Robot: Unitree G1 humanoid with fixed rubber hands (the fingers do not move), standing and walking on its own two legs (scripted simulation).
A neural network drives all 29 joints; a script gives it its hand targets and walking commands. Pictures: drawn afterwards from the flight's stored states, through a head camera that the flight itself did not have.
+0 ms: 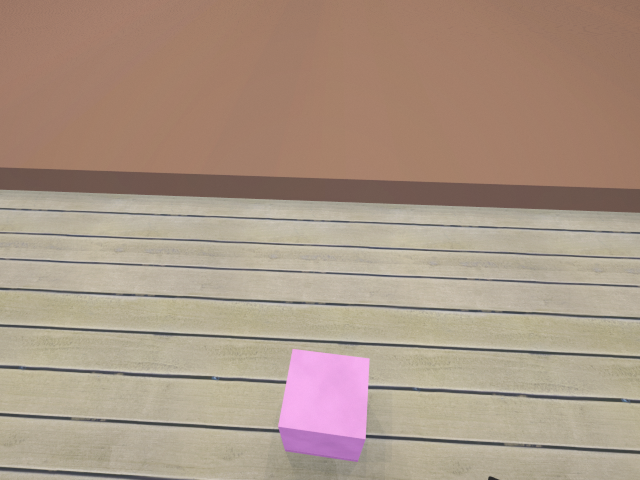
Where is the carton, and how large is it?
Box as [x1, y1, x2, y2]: [278, 349, 368, 461]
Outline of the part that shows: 293,349 278,424 285,450 357,461 365,439 368,358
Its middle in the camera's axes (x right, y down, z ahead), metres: +0.02 +0.47 +1.07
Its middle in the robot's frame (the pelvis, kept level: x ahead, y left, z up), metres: +0.41 -0.01 -0.64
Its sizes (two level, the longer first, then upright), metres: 0.210 0.200 0.250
